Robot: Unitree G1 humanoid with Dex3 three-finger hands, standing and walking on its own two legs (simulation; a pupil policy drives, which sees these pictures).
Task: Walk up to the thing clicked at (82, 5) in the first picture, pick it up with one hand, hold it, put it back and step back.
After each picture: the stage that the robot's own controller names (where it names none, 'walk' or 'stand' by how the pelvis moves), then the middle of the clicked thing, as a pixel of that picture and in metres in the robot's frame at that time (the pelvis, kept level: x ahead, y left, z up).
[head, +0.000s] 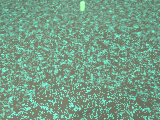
stand; (82, 6) +2.17 +0.04 -0.72
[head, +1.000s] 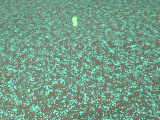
walk; (74, 21) +2.02 +0.29 -0.72
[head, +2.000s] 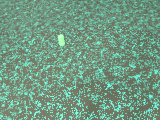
walk; (61, 40) +1.36 +0.38 -0.72
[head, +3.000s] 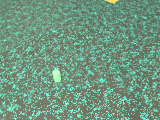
walk; (56, 75) +0.89 +0.32 -0.72
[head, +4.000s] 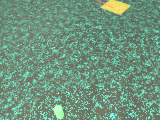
walk; (59, 112) +0.54 +0.27 -0.71
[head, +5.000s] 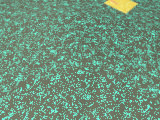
stand; out of the picture +0.35 +0.22 -0.69
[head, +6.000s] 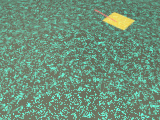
stand; out of the picture +0.30 +0.20 -0.72
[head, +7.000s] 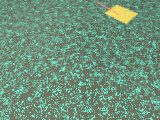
stand; out of the picture +0.30 +0.20 -0.72
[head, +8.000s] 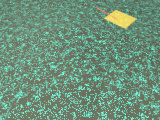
stand; out of the picture +0.29 +0.21 -0.73
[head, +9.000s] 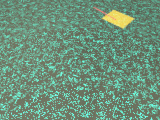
stand; out of the picture +0.29 +0.22 -0.73
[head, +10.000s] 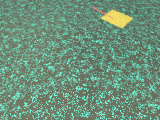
stand; out of the picture +0.28 +0.22 -0.73
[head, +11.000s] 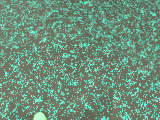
go down; (40, 119) +0.31 +0.23 -0.62
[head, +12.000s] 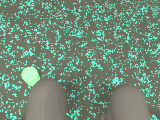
go down; (31, 77) +0.36 +0.25 -0.31
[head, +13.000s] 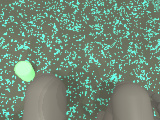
close in; (25, 71) +0.36 +0.26 -0.29
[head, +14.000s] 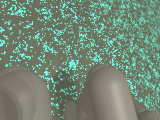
close in; out of the picture +0.34 +0.29 -0.21
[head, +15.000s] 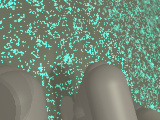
close; out of the picture +0.34 +0.30 -0.21
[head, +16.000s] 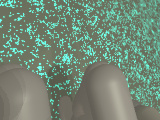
lift; out of the picture +0.33 +0.30 -0.21
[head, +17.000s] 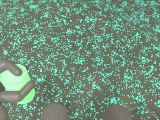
lift; (19, 85) +0.31 +0.21 +0.00
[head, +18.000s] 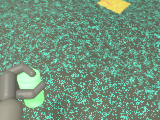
hold; (31, 88) +0.32 +0.19 +0.01
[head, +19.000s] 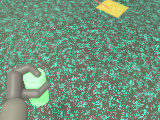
hold; (37, 87) +0.33 +0.18 +0.01
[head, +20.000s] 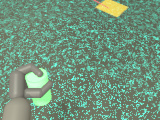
hold; (39, 87) +0.33 +0.17 +0.01
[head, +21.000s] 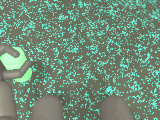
crouch; (17, 65) +0.38 +0.23 -0.08
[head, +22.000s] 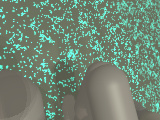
lower; out of the picture +0.36 +0.33 -0.22
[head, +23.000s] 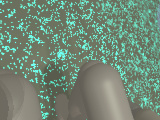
lower; out of the picture +0.37 +0.33 -0.22
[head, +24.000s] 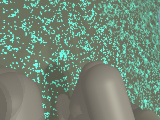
lower; out of the picture +0.36 +0.33 -0.22
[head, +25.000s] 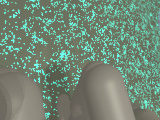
lower; out of the picture +0.36 +0.33 -0.21
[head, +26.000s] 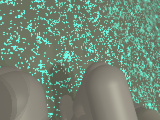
loosen; out of the picture +0.35 +0.31 -0.21
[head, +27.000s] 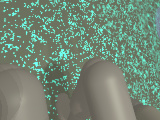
withdraw; out of the picture +0.34 +0.29 -0.21
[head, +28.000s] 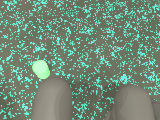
walk; (41, 70) +0.39 +0.24 -0.33
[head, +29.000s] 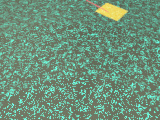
stand; out of the picture +0.30 +0.20 -0.66
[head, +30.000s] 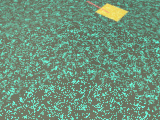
stand; out of the picture +0.32 +0.22 -0.67
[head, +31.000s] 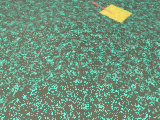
stand; out of the picture +0.32 +0.21 -0.70
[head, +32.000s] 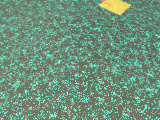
walk; out of the picture +0.34 +0.21 -0.72
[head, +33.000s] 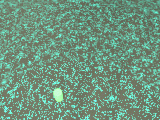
walk; (58, 95) +0.52 +0.20 -0.70
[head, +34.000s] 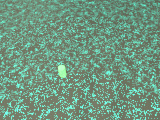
walk; (62, 71) +0.84 +0.26 -0.70
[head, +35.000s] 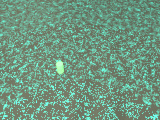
stand; (60, 67) +0.95 +0.24 -0.72
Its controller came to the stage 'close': yes
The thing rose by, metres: 0.71
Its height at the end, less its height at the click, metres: +0.00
